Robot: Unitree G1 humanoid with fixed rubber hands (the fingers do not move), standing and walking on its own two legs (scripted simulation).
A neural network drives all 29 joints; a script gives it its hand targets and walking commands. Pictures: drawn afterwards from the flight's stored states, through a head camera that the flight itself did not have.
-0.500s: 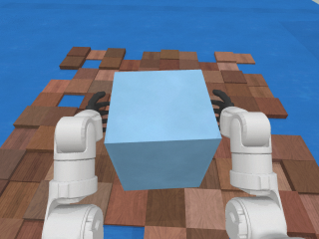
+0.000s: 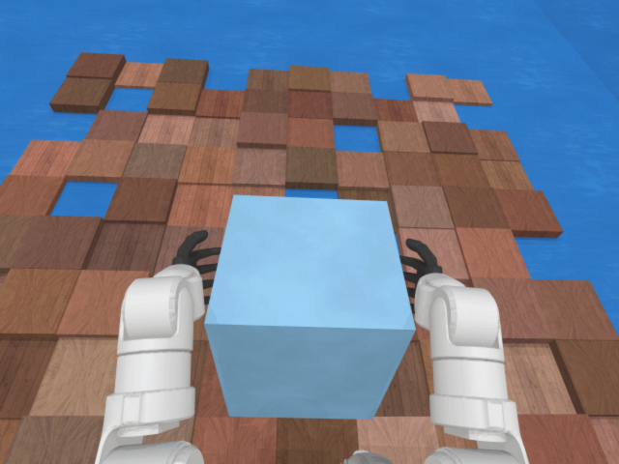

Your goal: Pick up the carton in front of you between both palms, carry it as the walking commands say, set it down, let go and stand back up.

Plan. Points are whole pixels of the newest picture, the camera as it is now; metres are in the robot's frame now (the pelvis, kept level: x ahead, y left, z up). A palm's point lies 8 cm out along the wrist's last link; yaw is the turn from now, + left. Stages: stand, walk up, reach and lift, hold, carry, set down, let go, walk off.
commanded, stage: carry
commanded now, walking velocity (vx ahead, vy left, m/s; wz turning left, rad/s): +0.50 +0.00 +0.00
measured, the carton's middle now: (306, 311) +0.34 +0.00 -0.03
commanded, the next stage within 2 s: none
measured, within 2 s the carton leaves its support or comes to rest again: neither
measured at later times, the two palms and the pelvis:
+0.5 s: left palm (215, 127) +0.56 +0.13 +0.11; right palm (411, 126) +0.59 -0.17 +0.10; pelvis +0.32 -0.04 +0.01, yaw +3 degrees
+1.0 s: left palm (210, 28) +0.91 +0.19 +0.08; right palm (354, 34) +0.91 -0.11 +0.09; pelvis +0.64 +0.04 +0.00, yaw +1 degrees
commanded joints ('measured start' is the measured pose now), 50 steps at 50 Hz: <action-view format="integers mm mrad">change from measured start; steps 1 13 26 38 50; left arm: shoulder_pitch -511 -5 -73 -157 -236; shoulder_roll -1206 -1009 -888 -962 -914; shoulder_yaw -745 -820 -809 -837 -867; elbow -142 -336 -446 -403 -386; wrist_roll -385 -330 -393 -376 -364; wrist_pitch -63 -44 76 63 -33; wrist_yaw -233 -284 -292 -290 -252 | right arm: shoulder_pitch -615 -118 -106 -157 -296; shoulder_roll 1159 954 875 936 869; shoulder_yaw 748 836 798 802 846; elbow -189 -372 -409 -355 -379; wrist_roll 440 359 349 390 410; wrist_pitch -48 -29 90 60 -26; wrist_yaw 277 304 267 302 291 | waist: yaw -2 41 28 -3 -12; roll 122 -65 -109 264 117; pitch -588 -529 -257 -436 -328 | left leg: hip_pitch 532 74 -217 604 415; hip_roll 274 119 92 396 262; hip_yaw -273 20 4 -541 -92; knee -142 333 186 -196 -238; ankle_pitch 313 79 62 60 141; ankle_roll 117 -73 -103 118 102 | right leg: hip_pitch -56 711 512 -108 -175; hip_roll -23 -194 -224 6 -82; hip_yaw -21 120 -8 7 -88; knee -182 -684 -913 233 -210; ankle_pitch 27 209 321 -77 264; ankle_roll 16 -87 -120 7 4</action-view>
